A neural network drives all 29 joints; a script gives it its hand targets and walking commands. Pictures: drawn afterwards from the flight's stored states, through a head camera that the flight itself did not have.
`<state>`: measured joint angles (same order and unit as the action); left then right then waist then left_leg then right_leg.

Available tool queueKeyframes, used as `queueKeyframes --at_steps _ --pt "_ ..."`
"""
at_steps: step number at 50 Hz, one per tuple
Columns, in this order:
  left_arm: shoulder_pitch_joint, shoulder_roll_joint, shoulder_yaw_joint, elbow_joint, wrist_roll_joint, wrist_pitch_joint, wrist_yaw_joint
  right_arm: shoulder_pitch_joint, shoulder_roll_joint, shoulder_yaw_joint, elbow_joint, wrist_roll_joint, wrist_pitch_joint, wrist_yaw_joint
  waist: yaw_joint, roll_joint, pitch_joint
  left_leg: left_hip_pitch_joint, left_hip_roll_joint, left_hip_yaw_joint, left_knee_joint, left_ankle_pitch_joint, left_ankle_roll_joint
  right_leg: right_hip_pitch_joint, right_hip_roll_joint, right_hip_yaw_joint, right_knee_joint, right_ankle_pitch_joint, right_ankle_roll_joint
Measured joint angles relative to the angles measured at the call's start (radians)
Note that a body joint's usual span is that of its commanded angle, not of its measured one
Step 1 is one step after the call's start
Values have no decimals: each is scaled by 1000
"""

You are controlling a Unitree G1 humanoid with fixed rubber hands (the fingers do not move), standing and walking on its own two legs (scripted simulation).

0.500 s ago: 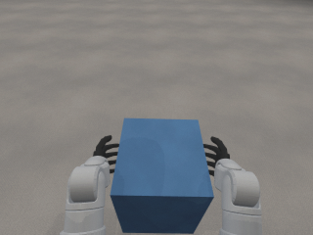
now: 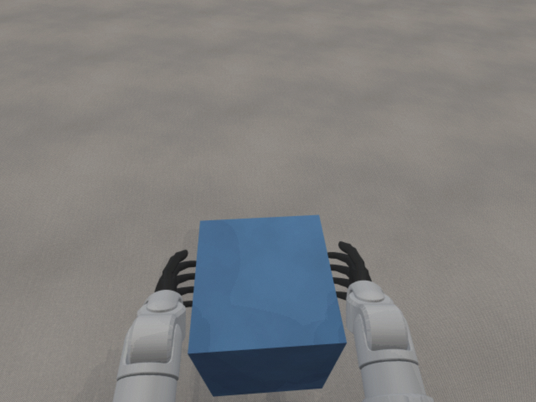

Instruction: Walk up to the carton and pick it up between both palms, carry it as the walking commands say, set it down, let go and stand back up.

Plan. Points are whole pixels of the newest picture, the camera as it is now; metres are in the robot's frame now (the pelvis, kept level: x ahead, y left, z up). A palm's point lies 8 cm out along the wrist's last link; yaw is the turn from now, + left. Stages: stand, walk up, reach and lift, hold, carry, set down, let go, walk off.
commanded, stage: hold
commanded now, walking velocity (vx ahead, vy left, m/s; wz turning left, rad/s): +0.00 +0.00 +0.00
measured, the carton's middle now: (264, 308) +0.30 +0.03 -0.07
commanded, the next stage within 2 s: set down in 0.22 s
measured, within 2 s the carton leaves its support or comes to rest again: neither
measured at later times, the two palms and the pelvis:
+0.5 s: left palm (154, 268) +0.30 +0.20 +0.04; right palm (341, 280) +0.30 -0.09 +0.04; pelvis +0.00 +0.06 +0.00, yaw -5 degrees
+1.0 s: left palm (173, 289) +0.31 +0.18 -0.04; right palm (336, 286) +0.34 -0.10 -0.04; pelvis +0.00 +0.02 -0.01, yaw -4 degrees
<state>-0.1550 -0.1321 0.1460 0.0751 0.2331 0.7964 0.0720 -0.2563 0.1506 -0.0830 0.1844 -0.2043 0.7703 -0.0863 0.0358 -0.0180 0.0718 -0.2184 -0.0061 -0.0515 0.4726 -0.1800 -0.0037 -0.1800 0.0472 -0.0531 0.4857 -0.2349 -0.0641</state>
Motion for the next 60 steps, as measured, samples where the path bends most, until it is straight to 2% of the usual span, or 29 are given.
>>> queueKeyframes --at_steps 4,10,15,21,28,32,41,47,53,60 --pt "-59 -9 37 11 17 -18 -4 -44 11 -34 35 12 -51 -6 13 -15 -32 29 9 10 -4 -11 -11 8 25 67 -5 17 4" --pt "-176 -38 159 156 88 -23 -36 -158 49 -141 205 -80 -80 15 52 -14 -49 93 -6 35 -5 -21 4 63 13 97 2 7 20" --pt "-165 -36 160 205 105 -26 -34 -168 55 -170 279 -121 -96 35 55 0 -56 122 -27 29 -20 -17 20 103 -8 93 -24 9 33" --pt "-196 -45 151 280 124 -51 -24 -152 47 -221 301 -147 -131 68 27 14 -34 125 -47 30 -37 -5 39 107 -21 103 -37 11 24" --pt "-257 -69 180 371 134 -129 -5 -160 22 -265 321 -156 -194 95 56 -5 -17 81 -50 64 -18 -15 45 38 -21 140 17 -5 30" --pt "-259 -69 198 380 133 -158 0 -188 28 -294 357 -169 -229 100 59 -23 -18 52 -51 60 -10 -18 39 5 -22 136 36 -14 35" --pt "-257 -68 246 407 164 -256 -28 -201 66 -328 377 -189 -313 77 56 -10 -40 -85 -36 41 27 -23 18 -128 -6 116 69 -17 35" --pt "-262 -70 273 423 159 -353 -37 -199 67 -302 377 -172 -390 38 70 3 -42 -228 -22 28 77 -25 6 -267 10 100 112 -15 24" --pt "-281 -53 306 415 136 -447 -52 -232 79 -288 382 -148 -473 12 74 -14 -49 -380 -6 15 144 -32 -2 -412 28 84 165 -14 12" --pt "-345 -18 335 441 127 -497 -79 -284 98 -302 393 -143 -523 -20 73 -34 -61 -547 -3 3 243 -55 -8 -573 35 68 254 -33 6"
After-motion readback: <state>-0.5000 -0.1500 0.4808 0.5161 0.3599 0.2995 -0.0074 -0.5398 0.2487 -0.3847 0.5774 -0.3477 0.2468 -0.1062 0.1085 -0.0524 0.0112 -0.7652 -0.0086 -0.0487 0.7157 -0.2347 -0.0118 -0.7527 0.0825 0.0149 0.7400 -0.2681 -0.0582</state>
